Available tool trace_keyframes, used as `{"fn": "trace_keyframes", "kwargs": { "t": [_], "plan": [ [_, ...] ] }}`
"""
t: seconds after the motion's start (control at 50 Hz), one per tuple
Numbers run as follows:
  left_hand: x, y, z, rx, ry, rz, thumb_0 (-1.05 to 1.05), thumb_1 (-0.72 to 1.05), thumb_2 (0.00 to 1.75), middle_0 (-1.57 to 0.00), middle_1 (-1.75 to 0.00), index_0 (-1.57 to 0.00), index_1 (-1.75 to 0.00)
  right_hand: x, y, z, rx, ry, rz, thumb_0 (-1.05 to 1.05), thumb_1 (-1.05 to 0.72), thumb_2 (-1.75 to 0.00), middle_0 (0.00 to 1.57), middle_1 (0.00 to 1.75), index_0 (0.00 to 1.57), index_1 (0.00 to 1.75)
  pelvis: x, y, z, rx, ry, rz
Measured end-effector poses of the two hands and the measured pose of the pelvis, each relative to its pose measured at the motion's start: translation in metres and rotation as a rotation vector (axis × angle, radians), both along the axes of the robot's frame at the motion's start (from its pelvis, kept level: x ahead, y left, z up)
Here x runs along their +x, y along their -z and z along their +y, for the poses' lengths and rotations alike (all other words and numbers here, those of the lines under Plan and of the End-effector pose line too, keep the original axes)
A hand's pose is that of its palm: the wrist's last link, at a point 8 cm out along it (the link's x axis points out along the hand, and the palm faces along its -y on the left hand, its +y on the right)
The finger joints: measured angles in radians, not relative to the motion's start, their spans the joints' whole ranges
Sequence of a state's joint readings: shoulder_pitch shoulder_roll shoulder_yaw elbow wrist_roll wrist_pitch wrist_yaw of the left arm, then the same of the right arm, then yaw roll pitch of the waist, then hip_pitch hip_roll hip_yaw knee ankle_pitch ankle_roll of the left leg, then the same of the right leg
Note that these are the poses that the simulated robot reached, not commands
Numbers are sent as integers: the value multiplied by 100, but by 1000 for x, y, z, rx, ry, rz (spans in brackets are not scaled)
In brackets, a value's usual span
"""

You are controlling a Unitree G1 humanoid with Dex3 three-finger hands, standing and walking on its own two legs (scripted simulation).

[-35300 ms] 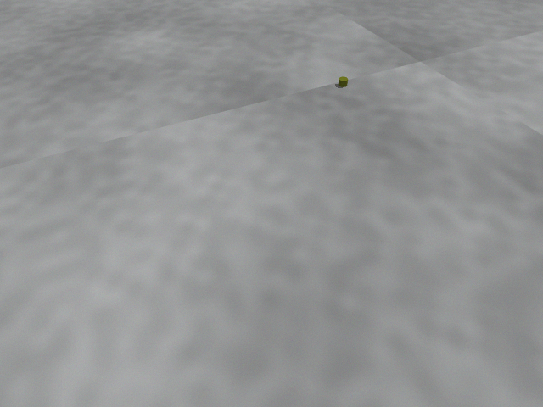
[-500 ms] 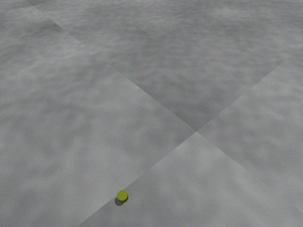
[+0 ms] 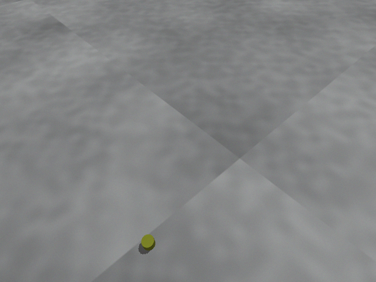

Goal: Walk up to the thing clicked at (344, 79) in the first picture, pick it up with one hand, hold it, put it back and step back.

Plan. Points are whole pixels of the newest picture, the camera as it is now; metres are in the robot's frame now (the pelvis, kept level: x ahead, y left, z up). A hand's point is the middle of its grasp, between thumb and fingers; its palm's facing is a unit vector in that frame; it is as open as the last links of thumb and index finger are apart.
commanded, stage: stand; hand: left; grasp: from above
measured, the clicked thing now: (148, 242) +0.45 +0.24 -0.76
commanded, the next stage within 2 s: step back in 1.16 s
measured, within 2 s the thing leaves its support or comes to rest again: neither
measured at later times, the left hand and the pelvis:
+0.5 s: hand out of the picture +0.07 +0.25 -0.15, palm faces +0.02 -0.94 -0.34, open 7.3 cm; pelvis +0.00 +0.00 +0.00, yaw +0 degrees
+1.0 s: hand out of the picture +0.07 +0.25 -0.16, palm faces -0.01 -0.94 -0.34, open 7.3 cm; pelvis +0.00 +0.00 +0.00, yaw -1 degrees
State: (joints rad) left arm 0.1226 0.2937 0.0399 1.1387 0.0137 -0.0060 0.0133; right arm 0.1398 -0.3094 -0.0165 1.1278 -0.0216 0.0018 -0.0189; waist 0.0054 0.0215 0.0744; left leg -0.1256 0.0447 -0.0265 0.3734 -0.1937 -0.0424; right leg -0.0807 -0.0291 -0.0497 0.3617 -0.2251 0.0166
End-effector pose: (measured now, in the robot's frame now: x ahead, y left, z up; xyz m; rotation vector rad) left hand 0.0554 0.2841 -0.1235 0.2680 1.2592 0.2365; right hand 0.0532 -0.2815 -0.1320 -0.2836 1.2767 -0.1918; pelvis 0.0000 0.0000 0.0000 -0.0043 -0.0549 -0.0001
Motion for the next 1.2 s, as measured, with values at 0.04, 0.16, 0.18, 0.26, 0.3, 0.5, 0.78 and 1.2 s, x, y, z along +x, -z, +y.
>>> {"fn": "trace_keyframes", "kwargs": {
  "t": [0.04, 0.16, 0.18, 0.26, 0.3, 0.5, 0.78, 1.2],
  "plan": [
    [5, -1, 0, -1, 2, -9, 1, 91, 90, -20, -30, -21, -31, 4, -1, 0, 0, -2, -9, 1, -90, -90, 21, 30, 20, 30, 1, 0, 0, 1, 1, 1],
    [17, -3, 0, 1, 11, -34, 1, 91, 90, -20, -30, -21, -31, 15, -3, 0, -2, -10, -32, 0, -90, -90, 21, 30, 20, 30, 3, -1, 0, 1, 1, 1],
    [18, -4, 1, 2, 13, -37, 1, 91, 90, -20, -30, -21, -31, 16, -3, -1, -3, -11, -36, 0, -90, -90, 21, 30, 20, 30, 3, -1, 0, 1, 2, 0],
    [19, -5, 2, 6, 15, -45, 1, 91, 90, -20, -30, -21, -31, 19, -5, -2, -6, -12, -48, 0, -90, -90, 21, 30, 20, 30, 2, -1, 0, 1, 2, -1],
    [19, -5, 3, 7, 16, -46, 1, 91, 90, -20, -30, -21, -31, 20, -6, -2, -7, -11, -52, 0, -90, -90, 21, 30, 20, 30, 1, -1, 0, 1, 3, -2],
    [9, -6, 7, 11, 22, -33, 1, 91, 90, -20, -30, -21, -31, 11, -8, -6, -12, -6, -47, 0, -90, -90, 21, 30, 20, 30, -5, -2, 0, 1, 4, -4],
    [-5, -3, 8, 8, 27, 12, 1, 91, 90, -20, -30, -21, -30, -8, -5, -8, -6, 9, 6, 0, -90, -90, 21, 30, 20, 30, -7, -2, -1, 2, 6, 9],
    [23, -7, 4, 12, 34, -38, 1, 91, 90, -20, -30, -21, -30, 15, -6, -16, -8, 2, -28, 0, -90, -90, 21, 30, 20, 30, 2, 0, -5, 1, 7, 22]
  ]
}}
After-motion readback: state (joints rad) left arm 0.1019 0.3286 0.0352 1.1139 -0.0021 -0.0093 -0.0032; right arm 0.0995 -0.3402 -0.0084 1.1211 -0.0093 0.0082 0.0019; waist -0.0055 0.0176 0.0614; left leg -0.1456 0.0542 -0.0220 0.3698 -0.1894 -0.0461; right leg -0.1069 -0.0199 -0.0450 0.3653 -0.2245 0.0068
